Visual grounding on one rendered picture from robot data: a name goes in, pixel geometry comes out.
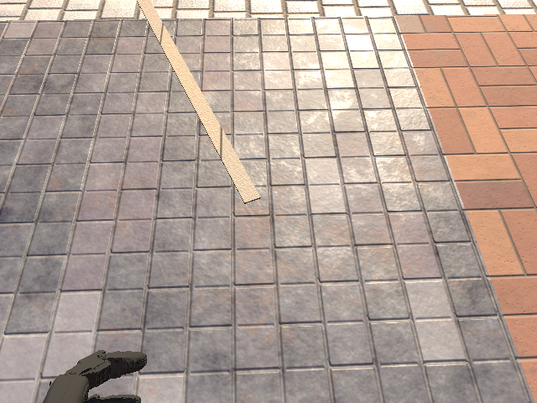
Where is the left robot hand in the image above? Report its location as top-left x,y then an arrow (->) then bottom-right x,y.
43,350 -> 147,403

